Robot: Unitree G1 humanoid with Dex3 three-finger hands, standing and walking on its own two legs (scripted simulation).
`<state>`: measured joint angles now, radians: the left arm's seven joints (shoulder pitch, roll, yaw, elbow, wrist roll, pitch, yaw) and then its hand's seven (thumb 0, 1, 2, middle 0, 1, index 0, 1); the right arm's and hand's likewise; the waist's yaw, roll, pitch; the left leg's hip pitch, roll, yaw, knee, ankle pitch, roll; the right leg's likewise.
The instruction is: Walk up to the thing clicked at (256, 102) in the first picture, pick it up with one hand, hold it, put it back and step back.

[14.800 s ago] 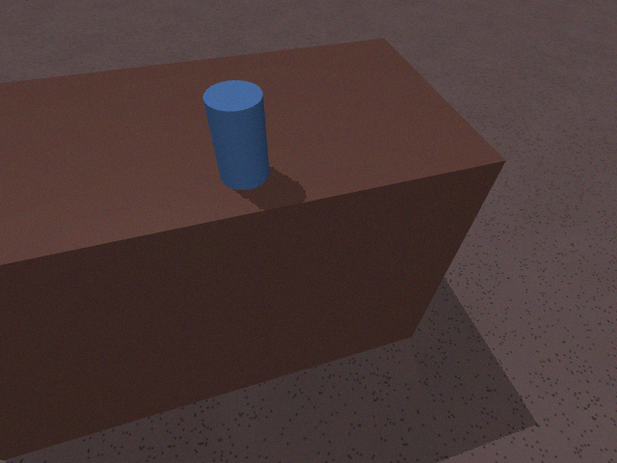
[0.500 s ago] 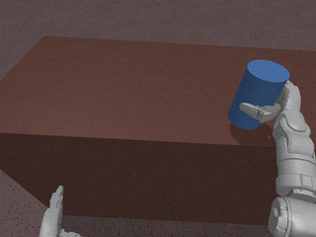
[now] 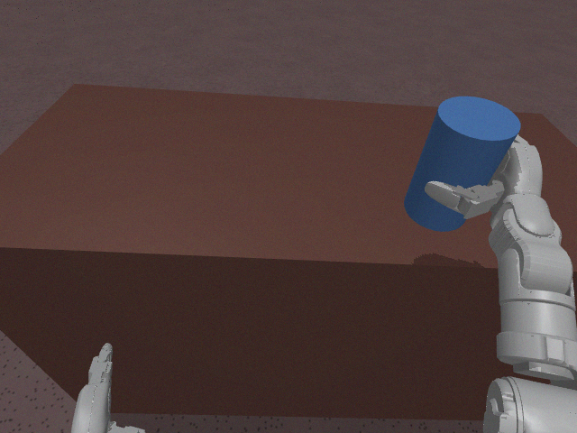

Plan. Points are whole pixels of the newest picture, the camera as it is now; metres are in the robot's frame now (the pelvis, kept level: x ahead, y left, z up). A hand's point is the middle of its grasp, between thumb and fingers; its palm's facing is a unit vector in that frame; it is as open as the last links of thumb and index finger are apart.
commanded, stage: lift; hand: right
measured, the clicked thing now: (453, 168) +0.39 -0.20 +0.22
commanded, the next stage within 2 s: hold in 0.88 s
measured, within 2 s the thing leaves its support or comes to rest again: neither
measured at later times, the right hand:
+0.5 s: hand (474, 155) +0.34 -0.18 +0.27, palm faces +0.20 +0.98 -0.04, open 12.0 cm
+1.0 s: hand (489, 135) +0.32 -0.18 +0.30, palm faces +0.18 +0.98 -0.04, open 12.0 cm
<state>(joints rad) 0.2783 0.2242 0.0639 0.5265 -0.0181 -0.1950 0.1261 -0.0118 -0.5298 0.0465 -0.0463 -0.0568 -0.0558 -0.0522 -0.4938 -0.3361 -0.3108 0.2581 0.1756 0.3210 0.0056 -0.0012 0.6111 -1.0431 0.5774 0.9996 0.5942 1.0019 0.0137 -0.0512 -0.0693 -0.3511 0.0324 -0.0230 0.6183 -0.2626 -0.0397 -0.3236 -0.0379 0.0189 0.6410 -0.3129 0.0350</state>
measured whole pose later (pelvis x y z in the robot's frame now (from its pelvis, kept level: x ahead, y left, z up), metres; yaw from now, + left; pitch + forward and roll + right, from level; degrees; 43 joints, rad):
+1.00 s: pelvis -0.01 +0.00 +0.00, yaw -1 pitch -3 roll +0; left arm 0.26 0.25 0.07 0.59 -0.03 -0.27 0.09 -0.01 -0.55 0.05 -0.05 -0.05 -0.05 -0.05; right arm -0.58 -0.34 -0.34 -0.11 0.23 0.84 0.00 0.00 0.61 -1.05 0.57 1.01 0.59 1.01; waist 0.00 -0.09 -0.09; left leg -0.31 0.05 0.00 0.61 -0.25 -0.04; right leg -0.29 -0.02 0.04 0.62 -0.29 0.04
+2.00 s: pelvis -0.01 +0.00 +0.00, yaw -2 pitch -3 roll +0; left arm 0.24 0.27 0.08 0.62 -0.04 -0.26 0.08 -0.01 -0.53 0.04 -0.05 -0.06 -0.06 -0.05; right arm -0.64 -0.37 -0.34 -0.15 0.25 0.97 0.00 0.00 0.61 -1.05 0.56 1.02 0.58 1.02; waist -0.01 -0.10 -0.11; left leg -0.29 0.05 0.01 0.61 -0.26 -0.04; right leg -0.27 -0.02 0.05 0.62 -0.30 0.03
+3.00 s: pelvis +0.00 +0.00 +0.00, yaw -2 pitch -3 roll +0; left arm 0.25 0.27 0.06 0.61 -0.04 -0.29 0.09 -0.01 -0.54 0.05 -0.05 -0.06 -0.06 -0.05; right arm -0.62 -0.39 -0.37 -0.16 0.27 0.97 0.01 0.00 0.61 -1.05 0.56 1.03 0.58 1.03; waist -0.01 -0.10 -0.11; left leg -0.30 0.05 0.01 0.62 -0.27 -0.04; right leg -0.28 -0.02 0.05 0.64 -0.31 0.04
